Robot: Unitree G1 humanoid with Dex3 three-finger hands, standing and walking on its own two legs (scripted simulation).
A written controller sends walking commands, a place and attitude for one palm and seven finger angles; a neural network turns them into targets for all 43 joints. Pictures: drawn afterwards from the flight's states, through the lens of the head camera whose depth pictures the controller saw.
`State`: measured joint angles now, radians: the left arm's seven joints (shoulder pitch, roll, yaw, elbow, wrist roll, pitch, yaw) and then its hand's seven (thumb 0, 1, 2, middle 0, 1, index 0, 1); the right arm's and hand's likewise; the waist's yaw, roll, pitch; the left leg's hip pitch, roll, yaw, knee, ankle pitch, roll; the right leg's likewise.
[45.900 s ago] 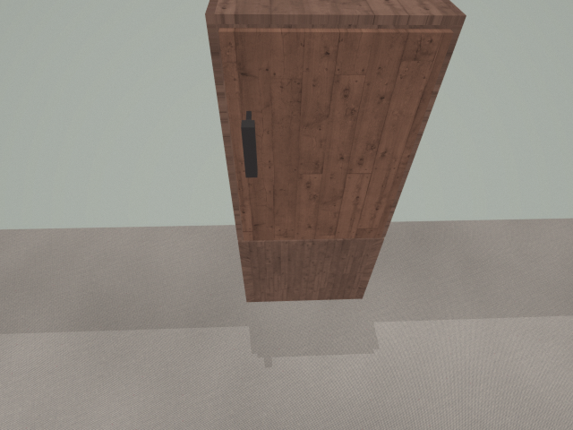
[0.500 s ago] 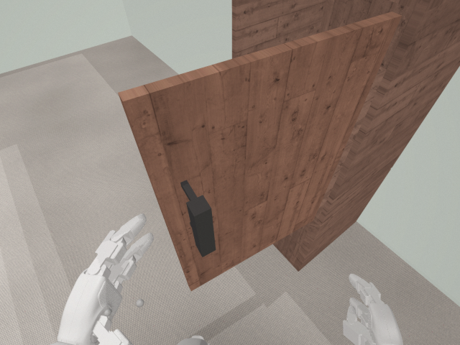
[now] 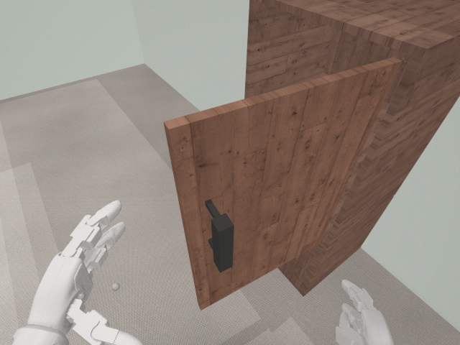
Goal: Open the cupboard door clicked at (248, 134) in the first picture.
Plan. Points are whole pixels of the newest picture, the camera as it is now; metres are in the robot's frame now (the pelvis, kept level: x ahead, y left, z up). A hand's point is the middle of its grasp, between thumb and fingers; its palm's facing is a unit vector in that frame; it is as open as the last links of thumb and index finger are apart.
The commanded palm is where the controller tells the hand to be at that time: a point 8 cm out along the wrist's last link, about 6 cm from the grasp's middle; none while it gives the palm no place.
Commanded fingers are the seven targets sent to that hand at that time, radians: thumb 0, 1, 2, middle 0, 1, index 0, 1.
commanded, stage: draw the hand back to the body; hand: left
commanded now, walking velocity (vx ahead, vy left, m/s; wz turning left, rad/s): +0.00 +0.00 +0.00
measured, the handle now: (216, 235) +0.29 +0.05 +0.07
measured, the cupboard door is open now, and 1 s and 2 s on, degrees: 83 83 83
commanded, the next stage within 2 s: step back with the hand held close in 1.02 s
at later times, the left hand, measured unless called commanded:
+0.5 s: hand (60, 238) +0.20 +0.24 +0.18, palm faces +0.35 -0.85 -0.39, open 10.8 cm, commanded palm +0.15 +0.29 +0.20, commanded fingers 0.00 0.69 0.81 -0.19 -0.30 -0.19 -0.30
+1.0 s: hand (61, 226) +0.21 +0.23 +0.20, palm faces +0.41 -0.83 -0.39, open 7.5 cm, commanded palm +0.16 +0.27 +0.21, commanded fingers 0.00 0.90 0.90 -0.20 -0.30 -0.20 -0.30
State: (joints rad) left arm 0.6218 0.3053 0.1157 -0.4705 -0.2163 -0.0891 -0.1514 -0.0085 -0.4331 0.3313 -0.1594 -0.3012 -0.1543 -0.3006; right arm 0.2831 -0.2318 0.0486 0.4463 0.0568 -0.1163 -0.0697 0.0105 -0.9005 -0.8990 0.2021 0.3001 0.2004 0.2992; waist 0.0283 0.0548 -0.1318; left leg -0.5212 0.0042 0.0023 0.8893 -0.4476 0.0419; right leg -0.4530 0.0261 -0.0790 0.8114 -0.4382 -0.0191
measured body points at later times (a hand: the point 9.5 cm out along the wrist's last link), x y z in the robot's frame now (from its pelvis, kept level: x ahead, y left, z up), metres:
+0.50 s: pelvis +0.02 +0.00 +0.04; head -0.01 -0.01 +0.49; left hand +0.18 +0.28 +0.20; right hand +0.20 -0.21 -0.04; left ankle +0.01 +0.09 -0.70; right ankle -0.01 -0.11 -0.70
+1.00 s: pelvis +0.01 -0.02 +0.04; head -0.01 -0.04 +0.49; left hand +0.18 +0.27 +0.22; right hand +0.19 -0.25 -0.04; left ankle +0.01 +0.09 -0.70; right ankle -0.01 -0.11 -0.70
